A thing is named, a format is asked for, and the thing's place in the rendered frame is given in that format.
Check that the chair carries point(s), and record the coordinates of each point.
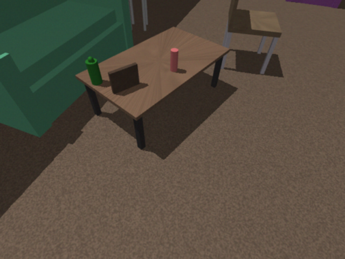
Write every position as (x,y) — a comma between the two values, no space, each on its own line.
(252,23)

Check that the coffee table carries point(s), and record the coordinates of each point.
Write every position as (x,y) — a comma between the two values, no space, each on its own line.
(157,82)

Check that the sofa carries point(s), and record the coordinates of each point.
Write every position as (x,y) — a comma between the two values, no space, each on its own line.
(44,44)

